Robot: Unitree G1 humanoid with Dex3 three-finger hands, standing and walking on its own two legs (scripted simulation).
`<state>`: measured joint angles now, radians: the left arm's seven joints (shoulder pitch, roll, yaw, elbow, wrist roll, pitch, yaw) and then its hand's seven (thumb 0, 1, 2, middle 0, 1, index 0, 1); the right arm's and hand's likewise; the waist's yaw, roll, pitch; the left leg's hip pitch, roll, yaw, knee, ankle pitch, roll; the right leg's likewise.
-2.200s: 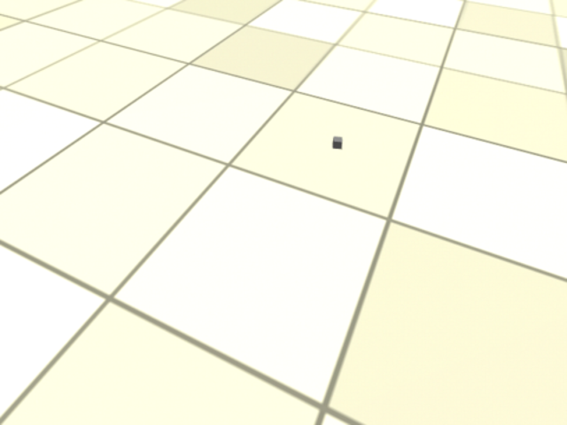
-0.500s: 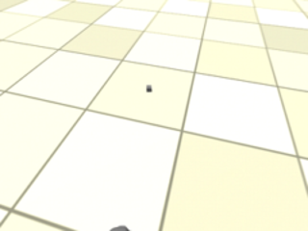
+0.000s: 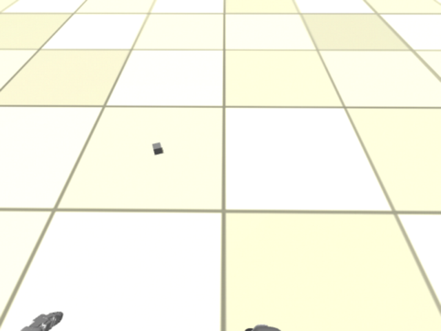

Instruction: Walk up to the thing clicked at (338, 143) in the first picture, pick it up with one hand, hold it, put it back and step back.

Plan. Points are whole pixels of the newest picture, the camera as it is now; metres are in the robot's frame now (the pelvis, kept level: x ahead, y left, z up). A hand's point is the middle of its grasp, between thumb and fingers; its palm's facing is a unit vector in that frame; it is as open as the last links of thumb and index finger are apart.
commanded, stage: walk up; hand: left
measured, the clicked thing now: (157, 148) +1.28 +0.31 -0.73
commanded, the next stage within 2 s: none
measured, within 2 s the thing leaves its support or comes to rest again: neither
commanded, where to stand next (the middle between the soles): +0.88 +0.04 m, yaw +0 degrees
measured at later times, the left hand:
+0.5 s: hand (65, 301) +0.25 +0.32 -0.16, palm faces -0.02 -0.93 -0.37, open 7.4 cm
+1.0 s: hand (109, 173) +0.57 +0.27 -0.11, palm faces -0.04 -0.91 -0.42, open 7.4 cm
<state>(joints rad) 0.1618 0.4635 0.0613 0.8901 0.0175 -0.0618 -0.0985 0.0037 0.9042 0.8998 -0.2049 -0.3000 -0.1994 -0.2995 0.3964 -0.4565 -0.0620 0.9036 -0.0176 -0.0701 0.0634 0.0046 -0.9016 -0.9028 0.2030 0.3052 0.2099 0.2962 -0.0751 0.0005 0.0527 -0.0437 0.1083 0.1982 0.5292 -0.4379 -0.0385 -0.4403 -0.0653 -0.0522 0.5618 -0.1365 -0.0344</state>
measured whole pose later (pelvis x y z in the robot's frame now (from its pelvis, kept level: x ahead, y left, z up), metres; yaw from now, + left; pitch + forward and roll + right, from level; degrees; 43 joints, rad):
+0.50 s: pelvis +0.24 +0.04 -0.01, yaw +0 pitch -2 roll -1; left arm 0.36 0.44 0.05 0.93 0.01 -0.06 -0.03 0.00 0.90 0.90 -0.21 -0.30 -0.20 -0.30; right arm 0.21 -0.43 -0.08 0.86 -0.03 -0.09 0.08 0.00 -0.91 -0.90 0.20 0.30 0.21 0.30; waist 0.03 -0.02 0.07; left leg -0.43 0.06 0.09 0.66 -0.19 0.03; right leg -0.20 -0.04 -0.01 0.89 -0.48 -0.03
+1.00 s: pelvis +0.45 +0.00 +0.00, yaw +0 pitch -3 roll +1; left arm 0.20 0.39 0.05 0.87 0.01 -0.10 -0.05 0.00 0.90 0.90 -0.21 -0.30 -0.20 -0.30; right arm 0.33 -0.44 -0.04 0.89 0.00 -0.03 0.05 0.01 -0.91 -0.90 0.20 0.30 0.21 0.30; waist -0.01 0.06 0.09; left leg -0.31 0.04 0.01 1.05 -0.46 0.04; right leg -0.37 -0.04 -0.09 0.63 -0.22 -0.04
